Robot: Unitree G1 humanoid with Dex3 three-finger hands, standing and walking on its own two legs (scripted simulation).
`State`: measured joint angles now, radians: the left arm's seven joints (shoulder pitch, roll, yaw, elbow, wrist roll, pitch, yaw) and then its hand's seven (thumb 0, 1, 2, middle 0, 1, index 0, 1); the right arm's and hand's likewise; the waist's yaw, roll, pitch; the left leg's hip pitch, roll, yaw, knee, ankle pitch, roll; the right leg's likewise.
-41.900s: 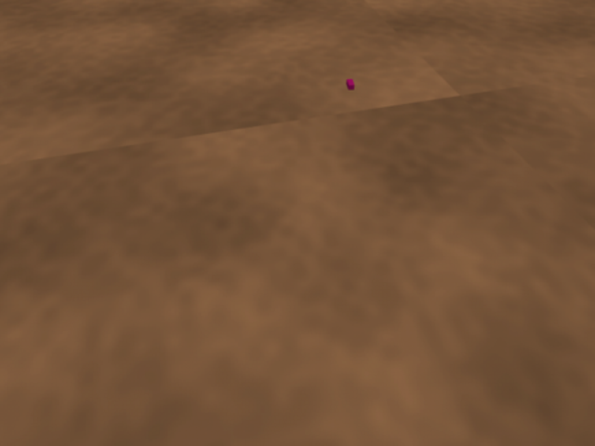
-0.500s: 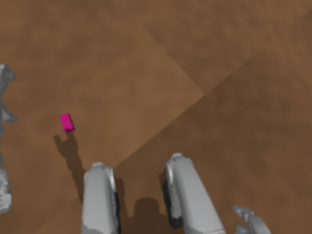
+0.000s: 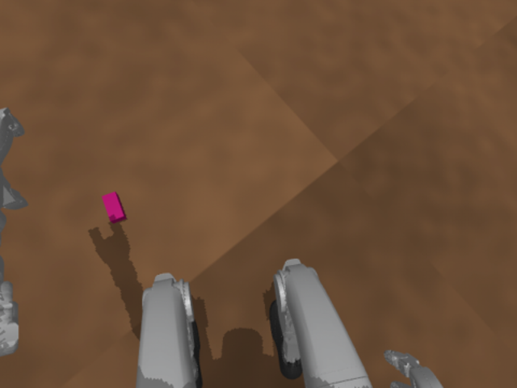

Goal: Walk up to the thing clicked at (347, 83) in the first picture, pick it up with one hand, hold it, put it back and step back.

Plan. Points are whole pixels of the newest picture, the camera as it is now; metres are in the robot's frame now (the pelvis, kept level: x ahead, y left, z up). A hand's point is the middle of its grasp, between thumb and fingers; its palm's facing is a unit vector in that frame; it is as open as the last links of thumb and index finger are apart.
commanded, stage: go down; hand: left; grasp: from above
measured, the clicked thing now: (114, 207) +0.52 +0.31 -0.53
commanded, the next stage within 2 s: approach in 1.18 s
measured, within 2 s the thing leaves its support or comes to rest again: neither
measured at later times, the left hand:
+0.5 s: hand out of the picture +0.45 +0.35 -0.08, palm faces -0.41 -0.14 -0.90, open 12.2 cm
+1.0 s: hand out of the picture +0.46 +0.35 -0.07, palm faces -0.41 -0.13 -0.90, open 12.1 cm
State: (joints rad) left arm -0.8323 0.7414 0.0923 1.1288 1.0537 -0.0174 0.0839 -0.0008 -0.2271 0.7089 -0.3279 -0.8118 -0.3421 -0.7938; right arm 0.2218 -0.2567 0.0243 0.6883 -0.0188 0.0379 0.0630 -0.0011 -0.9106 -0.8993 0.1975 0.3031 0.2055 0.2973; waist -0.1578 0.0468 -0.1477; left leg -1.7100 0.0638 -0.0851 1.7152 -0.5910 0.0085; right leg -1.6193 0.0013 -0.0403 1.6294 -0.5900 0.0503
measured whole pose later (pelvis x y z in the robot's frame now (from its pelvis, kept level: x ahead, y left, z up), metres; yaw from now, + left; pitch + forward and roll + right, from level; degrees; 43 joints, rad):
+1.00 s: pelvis +0.01 +0.00 +0.01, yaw +0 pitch +33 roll -7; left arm -0.84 0.75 0.10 1.18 1.07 -0.04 0.10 0.00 -0.17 0.65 -0.37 -0.77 -0.39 -0.75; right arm 0.24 -0.26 0.03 0.68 -0.02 0.04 0.07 0.00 -0.91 -0.90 0.20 0.30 0.21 0.30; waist -0.16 0.05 -0.15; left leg -1.67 0.07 -0.08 1.68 -0.60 0.01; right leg -1.58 0.01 -0.04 1.59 -0.59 0.05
